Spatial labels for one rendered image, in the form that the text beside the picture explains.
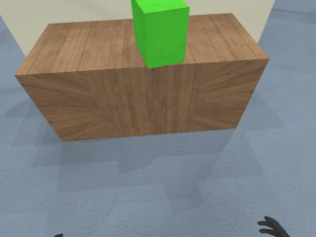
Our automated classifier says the carton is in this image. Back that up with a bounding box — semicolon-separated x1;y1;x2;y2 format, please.
130;0;190;69

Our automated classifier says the robot right hand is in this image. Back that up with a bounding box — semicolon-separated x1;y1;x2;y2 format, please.
258;216;290;237

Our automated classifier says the pedestal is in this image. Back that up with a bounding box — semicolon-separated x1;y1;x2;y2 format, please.
14;13;270;142

